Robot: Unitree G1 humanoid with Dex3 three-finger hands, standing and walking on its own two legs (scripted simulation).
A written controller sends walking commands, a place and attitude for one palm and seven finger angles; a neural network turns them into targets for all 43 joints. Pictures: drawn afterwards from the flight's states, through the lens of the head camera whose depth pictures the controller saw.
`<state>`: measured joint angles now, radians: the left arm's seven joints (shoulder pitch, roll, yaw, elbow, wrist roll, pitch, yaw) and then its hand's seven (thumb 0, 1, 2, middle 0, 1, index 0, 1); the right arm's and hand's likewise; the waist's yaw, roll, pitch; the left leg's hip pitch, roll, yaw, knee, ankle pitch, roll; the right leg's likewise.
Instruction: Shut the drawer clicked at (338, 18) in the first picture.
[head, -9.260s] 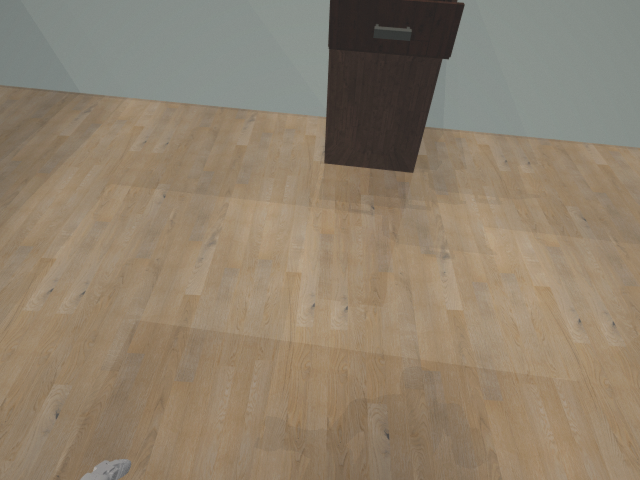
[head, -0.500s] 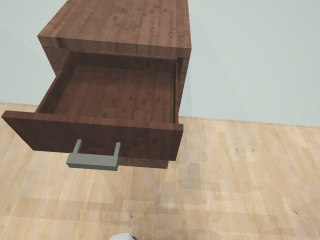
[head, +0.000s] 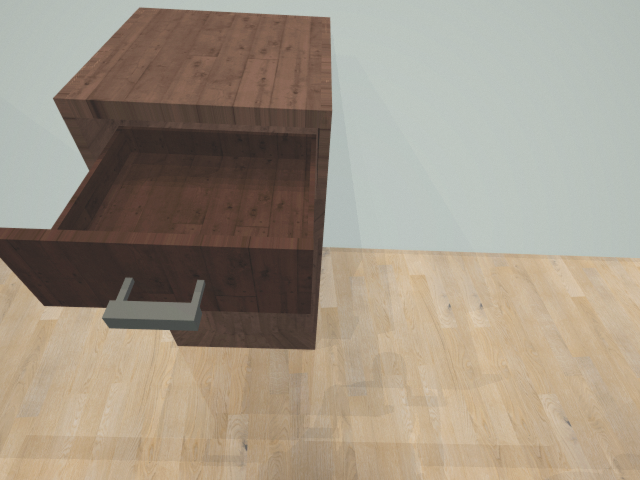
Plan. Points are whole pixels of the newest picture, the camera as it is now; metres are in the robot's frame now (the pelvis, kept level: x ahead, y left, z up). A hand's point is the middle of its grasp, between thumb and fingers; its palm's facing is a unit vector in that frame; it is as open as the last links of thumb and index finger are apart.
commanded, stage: come to a stop and stand still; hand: left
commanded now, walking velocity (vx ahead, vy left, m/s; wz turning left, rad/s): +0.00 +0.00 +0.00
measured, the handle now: (159, 300) +0.33 +0.25 +0.01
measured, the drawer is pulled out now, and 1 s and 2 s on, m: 0.28 0.28 0.27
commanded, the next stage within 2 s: look again from close up in 0.18 s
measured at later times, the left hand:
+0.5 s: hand out of the picture -0.02 +0.18 -0.18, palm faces +0.02 -0.98 -0.18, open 7.4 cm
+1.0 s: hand out of the picture +0.11 +0.24 -0.11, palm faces +0.21 -0.95 -0.24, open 7.1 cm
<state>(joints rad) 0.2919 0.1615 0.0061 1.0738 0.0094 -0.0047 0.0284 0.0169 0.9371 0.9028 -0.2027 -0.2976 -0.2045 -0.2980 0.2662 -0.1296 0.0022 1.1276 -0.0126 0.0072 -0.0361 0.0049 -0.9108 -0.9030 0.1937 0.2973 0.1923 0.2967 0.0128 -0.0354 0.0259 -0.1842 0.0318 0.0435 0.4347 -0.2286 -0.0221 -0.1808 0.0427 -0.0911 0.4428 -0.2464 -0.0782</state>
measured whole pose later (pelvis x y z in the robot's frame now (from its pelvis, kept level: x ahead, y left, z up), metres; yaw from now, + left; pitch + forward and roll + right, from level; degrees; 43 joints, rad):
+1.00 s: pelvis +0.01 +0.05 -0.01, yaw +0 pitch +0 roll +1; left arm 0.52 0.19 0.00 0.36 -0.10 0.03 0.13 0.04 0.96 0.90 -0.22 -0.32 -0.22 -0.32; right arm 0.37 -0.20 0.02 0.95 0.03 -0.20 -0.07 0.03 -0.93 -0.90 0.20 0.30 0.20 0.30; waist 0.01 0.00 -0.01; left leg -0.21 -0.04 0.06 0.49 -0.29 0.04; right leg -0.25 -0.03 -0.05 0.55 -0.30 -0.01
